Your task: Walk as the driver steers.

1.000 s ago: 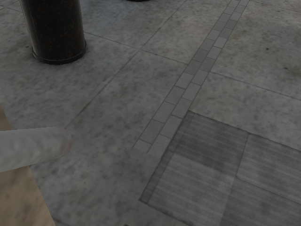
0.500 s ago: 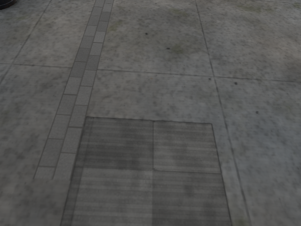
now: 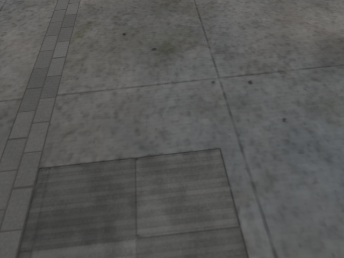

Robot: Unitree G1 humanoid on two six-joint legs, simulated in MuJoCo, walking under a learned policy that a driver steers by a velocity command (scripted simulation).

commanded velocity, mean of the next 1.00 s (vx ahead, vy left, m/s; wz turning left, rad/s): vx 0.99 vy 0.00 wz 0.63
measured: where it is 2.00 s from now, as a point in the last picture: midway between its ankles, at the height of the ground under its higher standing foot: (114, 67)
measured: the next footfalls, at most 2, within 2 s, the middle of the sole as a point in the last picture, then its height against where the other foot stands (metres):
left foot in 0.16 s outside the picture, level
right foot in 0.48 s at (236, 205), level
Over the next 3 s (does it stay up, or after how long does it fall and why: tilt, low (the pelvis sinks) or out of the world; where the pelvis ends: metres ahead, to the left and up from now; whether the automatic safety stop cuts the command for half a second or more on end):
stays up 1.95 0.50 0.07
